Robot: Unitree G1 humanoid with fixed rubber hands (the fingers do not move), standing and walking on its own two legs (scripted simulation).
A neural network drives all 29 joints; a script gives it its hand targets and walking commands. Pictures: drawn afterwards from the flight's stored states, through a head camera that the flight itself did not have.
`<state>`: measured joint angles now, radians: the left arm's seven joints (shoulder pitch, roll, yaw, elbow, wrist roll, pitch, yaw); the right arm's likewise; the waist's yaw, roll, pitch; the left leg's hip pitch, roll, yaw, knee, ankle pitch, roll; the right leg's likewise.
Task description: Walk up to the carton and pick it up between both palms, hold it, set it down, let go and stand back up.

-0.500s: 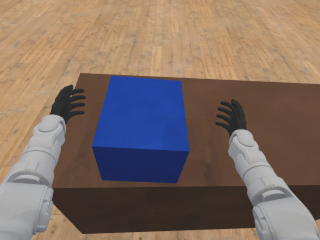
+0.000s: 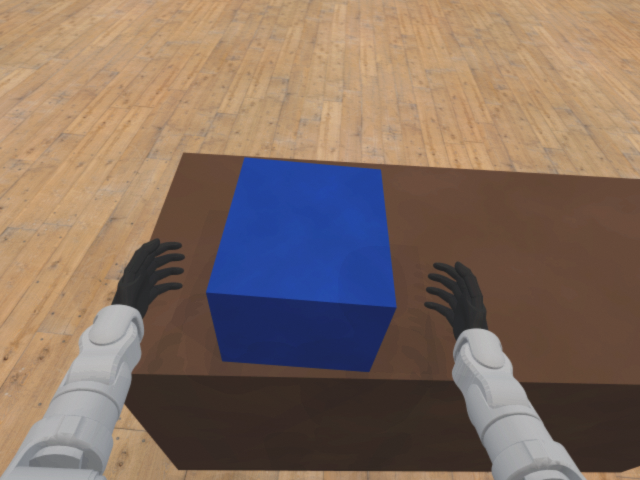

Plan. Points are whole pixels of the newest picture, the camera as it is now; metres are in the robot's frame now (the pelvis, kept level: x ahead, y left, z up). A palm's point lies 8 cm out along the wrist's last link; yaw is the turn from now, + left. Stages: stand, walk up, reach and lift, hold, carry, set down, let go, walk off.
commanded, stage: set down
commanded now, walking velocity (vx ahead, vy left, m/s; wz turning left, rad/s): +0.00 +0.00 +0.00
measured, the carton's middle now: (304, 261) +0.48 +0.01 -0.03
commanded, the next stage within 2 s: none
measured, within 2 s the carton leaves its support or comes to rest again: neither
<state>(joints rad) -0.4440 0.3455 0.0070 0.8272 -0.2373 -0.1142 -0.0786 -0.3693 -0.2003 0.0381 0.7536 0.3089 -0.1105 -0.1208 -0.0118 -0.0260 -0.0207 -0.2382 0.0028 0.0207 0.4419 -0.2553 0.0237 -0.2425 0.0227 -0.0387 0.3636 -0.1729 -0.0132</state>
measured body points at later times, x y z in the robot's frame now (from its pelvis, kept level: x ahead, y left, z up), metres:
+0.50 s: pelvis +0.01 -0.01 +0.00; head +0.01 +0.02 +0.45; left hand +0.27 +0.25 +0.00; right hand +0.26 -0.20 +0.01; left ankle -0.02 +0.10 -0.74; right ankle +0.01 -0.11 -0.74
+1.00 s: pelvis +0.00 +0.00 +0.00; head -0.01 +0.02 +0.45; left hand +0.22 +0.25 -0.04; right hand +0.22 -0.20 -0.04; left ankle -0.02 +0.10 -0.74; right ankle +0.01 -0.11 -0.74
